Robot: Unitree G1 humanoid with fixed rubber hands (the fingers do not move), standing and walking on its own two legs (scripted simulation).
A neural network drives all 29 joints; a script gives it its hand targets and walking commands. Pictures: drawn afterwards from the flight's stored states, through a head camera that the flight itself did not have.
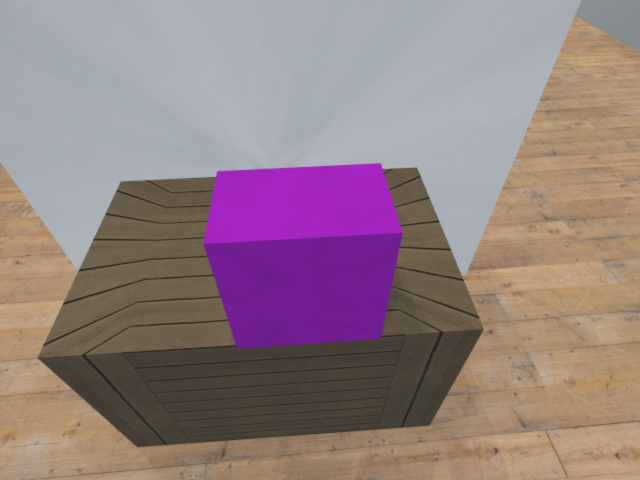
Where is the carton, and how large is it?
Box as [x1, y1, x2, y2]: [203, 163, 402, 348]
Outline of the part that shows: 380,163 217,171 203,244 237,348 380,338 402,233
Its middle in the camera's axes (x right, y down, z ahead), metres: -0.02 +0.04 +0.70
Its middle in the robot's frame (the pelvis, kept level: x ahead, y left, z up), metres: +0.51 +0.05 -0.06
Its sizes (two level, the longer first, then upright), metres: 0.279 0.169 0.295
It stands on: a pedestal, 0.55 m high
